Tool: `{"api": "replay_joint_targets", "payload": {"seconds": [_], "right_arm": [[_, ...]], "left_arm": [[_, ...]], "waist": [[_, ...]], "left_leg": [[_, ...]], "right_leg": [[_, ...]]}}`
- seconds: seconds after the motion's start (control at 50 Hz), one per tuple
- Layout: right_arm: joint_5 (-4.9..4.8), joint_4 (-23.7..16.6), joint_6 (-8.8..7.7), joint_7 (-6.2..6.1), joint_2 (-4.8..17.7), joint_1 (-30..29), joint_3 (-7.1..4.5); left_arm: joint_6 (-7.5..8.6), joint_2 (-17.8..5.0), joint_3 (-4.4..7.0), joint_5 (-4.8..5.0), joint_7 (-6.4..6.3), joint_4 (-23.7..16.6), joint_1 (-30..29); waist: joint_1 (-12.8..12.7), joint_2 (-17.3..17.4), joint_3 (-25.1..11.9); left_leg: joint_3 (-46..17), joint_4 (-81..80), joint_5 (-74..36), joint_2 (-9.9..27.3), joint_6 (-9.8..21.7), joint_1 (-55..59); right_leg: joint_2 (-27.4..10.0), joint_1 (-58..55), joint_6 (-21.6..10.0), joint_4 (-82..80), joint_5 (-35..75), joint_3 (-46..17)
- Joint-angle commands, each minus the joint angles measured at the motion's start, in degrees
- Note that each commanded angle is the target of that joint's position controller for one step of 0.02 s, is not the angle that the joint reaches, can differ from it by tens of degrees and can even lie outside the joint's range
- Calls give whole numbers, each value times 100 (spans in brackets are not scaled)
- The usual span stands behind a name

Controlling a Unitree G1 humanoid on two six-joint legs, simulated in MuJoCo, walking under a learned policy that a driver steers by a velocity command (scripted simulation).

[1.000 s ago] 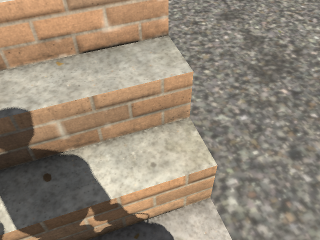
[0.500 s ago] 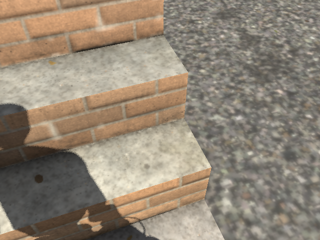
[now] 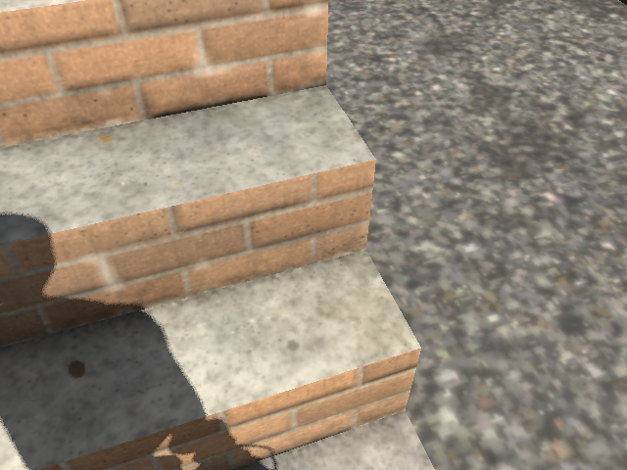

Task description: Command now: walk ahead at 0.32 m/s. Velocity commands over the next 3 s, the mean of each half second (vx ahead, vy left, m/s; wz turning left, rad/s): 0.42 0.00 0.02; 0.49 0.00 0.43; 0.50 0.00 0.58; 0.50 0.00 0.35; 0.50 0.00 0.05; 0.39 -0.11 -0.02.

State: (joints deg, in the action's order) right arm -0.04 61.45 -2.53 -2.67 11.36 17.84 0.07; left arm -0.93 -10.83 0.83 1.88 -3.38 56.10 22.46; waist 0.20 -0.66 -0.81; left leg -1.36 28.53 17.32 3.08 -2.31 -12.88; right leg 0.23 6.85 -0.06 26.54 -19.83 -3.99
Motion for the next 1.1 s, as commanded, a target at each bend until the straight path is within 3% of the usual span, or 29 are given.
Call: {"api": "replay_joint_targets", "payload": {"seconds": [0.02, 0.08, 0.12, 0.16, 0.2, 0.24, 0.32, 0.34, 0.36, 0.38, 0.4, 0.42, 0.48, 0.5, 0.52, 0.54, 0.62, 0.68, 0.7, 0.72, 0.74, 0.78, 0.8, 0.82, 0.84, 0.86, 0.92, 0.98, 1.1], "right_arm": [[5, -176, -265, 63, 335, 269, -46], [-21, -255, -370, 184, 847, 338, -190], [-31, -114, -380, 171, 1210, 1281, -376], [-34, -14, -385, 137, 1177, 1563, -419], [-99, -197, -338, 109, 915, 870, -385], [-108, -343, -155, 65, 724, 422, -319], [-144, -572, -22, 14, 1255, 8, -419], [-129, -526, -62, 90, 805, 122, -299], [108, -660, -130, 152, 124, 128, -109], [-155, -485, -235, 184, -75, 938, -80], [-313, -582, -260, 216, 129, 711, -151], [201, -977, -96, 163, -55, -381, -152], [167, -1364, 16, 167, -319, -521, -100], [116, -1501, 71, 170, -432, -552, -56], [-479, -1347, 35, 193, -556, -103, 81], [-549, -1521, 79, 194, -558, -89, 154], [-268, -2369, 129, 308, -815, -1165, 459], [-123, -3097, 52, 325, -652, -2231, 586], [-57, -2958, 65, 312, -781, -1949, 673], [-59, -2913, 39, 304, -705, -1811, 688], [-106, -2922, -38, 332, -490, -2044, 568], [58, -2735, -34, 443, 109, -943, 299], [-229, -2230, 54, 299, -319, -798, 346], [-132, -1958, 204, 221, 199, 32, 98], [152, -1615, 482, 123, 1240, 245, -322], [299, -1577, 632, 22, 1373, -140, -475], [276, -968, 480, 18, 324, -1153, -258], [272, -617, 134, 187, -43, -1045, -127], [53, -687, -28, 27, 683, -783, -260]], "left_arm": [[42, -643, 152, 50, -43, -350, 43], [151, -472, 129, 26, -12, -522, -47], [268, -611, 166, -27, -17, -639, -269], [358, -542, 195, 49, 57, -752, -449], [393, -404, 178, 136, 150, -964, -594], [422, -234, 134, -24, 214, -1019, -936], [255, -579, 433, -5, 124, -625, 458], [178, -751, 509, -51, 105, -407, 1076], [104, -1284, 595, -54, 57, -217, 1533], [147, -1756, 634, -242, 102, -220, 1886], [250, -1334, 515, -219, 179, -160, 1343], [282, -1187, 437, -461, 323, -211, 575], [556, -393, 100, -533, 472, 116, 591], [607, -418, 59, -532, 458, 239, 650], [492, 165, -82, -154, 393, 550, 919], [437, 115, -144, -81, 323, 599, 927], [275, -22, -341, -444, 288, 361, 52], [364, -410, -349, -310, 66, 301, 121], [324, -727, -256, -330, 43, 334, 201], [227, -818, -219, -111, 8, 314, 147], [297, -1029, -209, 130, 3, 331, 560], [182, -1850, -9, -47, -87, 135, 552], [400, -1263, 11, 122, 28, -4, 1182], [506, -1326, -11, -158, 270, -80, 1347], [575, -1065, 73, -354, 566, -421, 316], [550, -724, 95, -506, 704, -858, -579], [291, 328, -187, -760, 589, -1505, -1050], [288, 330, -272, -703, 448, -1547, -888], [199, -161, -250, -530, 338, -1726, -1103]], "waist": [[107, -391, 930], [82, 446, 679], [518, 919, -2], [545, 1318, 197], [143, 1058, 589], [96, 910, 852], [-826, 929, 165], [-1067, 325, -109], [-1002, -1499, -345], [-809, -2133, -962], [-577, -1434, -142], [-406, -648, 933], [-115, -242, 561], [-28, -186, 500], [-64, -597, 625], [116, -614, 724], [361, 98, 1170], [209, -198, 861], [237, -212, 363], [355, -76, 78], [258, -303, -395], [867, -1666, -1535], [294, -736, -1985], [502, -97, -2462], [590, 1748, -2811], [503, 1461, -2433], [-414, 135, 24], [-546, 347, 135], [-462, 479, -116]], "left_leg": [[485, -144, 638, -454, 266, -248], [-443, -723, -474, -16, 581, 128], [-1589, -1096, -1683, 740, 1200, 1524], [-2586, -1633, -2471, 2017, 1945, 1908], [-1705, -1713, -1373, 1668, 1376, 1496], [-720, -1713, -1774, 1050, 897, 577], [-274, -669, -2835, 732, 916, -446], [221, 688, -2400, 288, 742, -836], [542, 2742, 539, -241, 365, -2177], [-70, 5408, 1766, -626, 203, -2363], [-310, 7366, 1755, -391, 308, -3671], [63, 8180, 1034, -194, 601, -4193], [-140, 9502, 654, -430, 1025, -4960], [-245, 9773, 641, -539, 1097, -5179], [-786, 10876, 1012, -449, 1085, -6151], [-1066, 11149, 1180, -399, 1095, -6792], [-534, 11672, 436, -431, 848, -7312], [338, 9164, -607, -62, 532, -5393], [888, 8521, -410, 75, 571, -4569], [1152, 7056, -12, 49, 752, -3482], [1708, 6208, 640, -491, 909, -2304], [1560, 4848, 1926, -1063, 1069, -1671], [560, 3867, 1738, -1260, 1414, -253], [-1710, 2489, 2820, -563, 1668, 676], [-4430, 288, 4193, 100, 1848, 600], [-5246, -1062, 4750, 423, 1558, -275], [-3044, 209, 3585, -9, 1203, -2950], [-2111, 219, 2447, -205, 1374, -2744], [-2101, -484, 2101, -145, 1768, -2591]], "right_leg": [[-217, 1020, -560, -808, -572, -338], [159, 876, -275, 294, 1707, 196], [250, 1589, 52, 1708, 2306, 255], [53, 2766, 107, 3918, -1362, 209], [-592, 3019, -159, 3540, -1414, 16], [-392, 1995, -143, 2070, -1220, 597], [175, -588, -163, 144, 1552, 1038], [126, -1323, -231, -335, 1795, 909], [-1019, -2039, -445, -733, 3069, -703], [-2548, -1562, -1813, -1596, 1631, -3320], [-2651, -1220, -2179, -1917, -682, -3644], [-2079, -7, -1638, -1827, -1384, -2013], [-1625, 180, -921, -1242, -144, -861], [-1716, 233, -835, -1251, -239, -760], [-2077, -505, -1104, -1486, -173, -1099], [-2247, -755, -991, -1535, -423, -1070], [-1869, 679, -573, -1619, 618, 285], [-1329, 2255, -749, -2543, 1151, 1016], [-1372, 1777, -880, -2829, 2185, 1177], [-1147, 1577, -782, -2623, 3904, 1680], [-1248, 1168, -982, -2032, 8165, 1662], [-1896, -954, -1270, 106, 13572, 1447], [-1461, 46, -898, 1378, 11278, 1431], [-1203, 1250, -797, 2901, 7911, 1005], [-111, 2076, -585, 4998, 2706, 569], [206, 2589, -474, 6964, 2141, -246], [-31, 3791, -492, 7838, 1758, -15], [3, 4595, -545, 8719, 1401, 254], [-150, 4510, 107, 7003, 1269, 730]]}}
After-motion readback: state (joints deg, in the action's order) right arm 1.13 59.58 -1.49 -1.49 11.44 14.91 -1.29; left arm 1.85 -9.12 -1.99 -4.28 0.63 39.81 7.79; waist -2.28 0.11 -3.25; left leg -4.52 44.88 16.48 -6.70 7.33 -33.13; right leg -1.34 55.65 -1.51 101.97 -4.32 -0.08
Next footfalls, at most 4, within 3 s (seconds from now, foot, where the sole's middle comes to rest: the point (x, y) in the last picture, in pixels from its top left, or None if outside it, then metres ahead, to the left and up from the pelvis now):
0.34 right None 0.14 -0.14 -0.77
0.82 left None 0.37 0.11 -0.55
1.32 right None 0.41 -0.11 -0.56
1.80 left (198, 387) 0.50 0.20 -0.34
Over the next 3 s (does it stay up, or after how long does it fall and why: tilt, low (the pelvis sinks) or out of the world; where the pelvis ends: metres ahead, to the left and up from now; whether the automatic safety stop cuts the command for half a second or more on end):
stays up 0.77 0.37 0.69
